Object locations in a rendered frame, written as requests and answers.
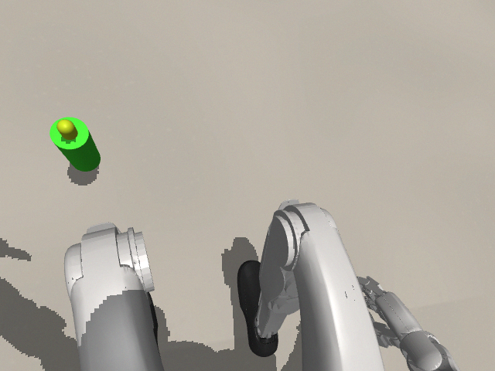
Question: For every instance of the left robot foot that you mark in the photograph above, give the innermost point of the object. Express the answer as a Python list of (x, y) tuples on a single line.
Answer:
[(155, 323)]

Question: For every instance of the bottle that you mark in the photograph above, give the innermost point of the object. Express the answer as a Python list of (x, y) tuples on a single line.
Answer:
[(73, 139)]

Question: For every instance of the right robot hand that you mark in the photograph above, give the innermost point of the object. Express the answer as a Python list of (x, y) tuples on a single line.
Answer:
[(391, 309)]

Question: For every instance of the right robot arm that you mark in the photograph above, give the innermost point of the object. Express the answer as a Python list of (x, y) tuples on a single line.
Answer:
[(424, 352)]

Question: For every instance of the right robot foot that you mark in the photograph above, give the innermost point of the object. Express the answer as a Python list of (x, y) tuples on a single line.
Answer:
[(249, 290)]

